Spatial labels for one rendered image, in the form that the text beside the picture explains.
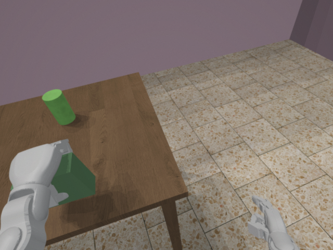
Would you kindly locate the robot left forearm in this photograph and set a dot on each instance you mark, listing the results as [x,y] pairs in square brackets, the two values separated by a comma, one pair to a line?
[23,218]

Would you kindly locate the table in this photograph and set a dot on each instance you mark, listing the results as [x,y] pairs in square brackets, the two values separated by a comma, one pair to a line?
[116,134]

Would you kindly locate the left robot hand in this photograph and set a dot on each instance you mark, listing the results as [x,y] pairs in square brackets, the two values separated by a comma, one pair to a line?
[39,165]

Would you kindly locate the robot right forearm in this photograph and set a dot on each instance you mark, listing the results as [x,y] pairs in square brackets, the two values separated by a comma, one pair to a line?
[281,241]

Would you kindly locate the sponge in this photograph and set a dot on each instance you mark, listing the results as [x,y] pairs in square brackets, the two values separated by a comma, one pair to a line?
[73,178]

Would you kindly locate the right robot hand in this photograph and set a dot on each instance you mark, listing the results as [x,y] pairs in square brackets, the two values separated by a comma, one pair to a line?
[272,221]

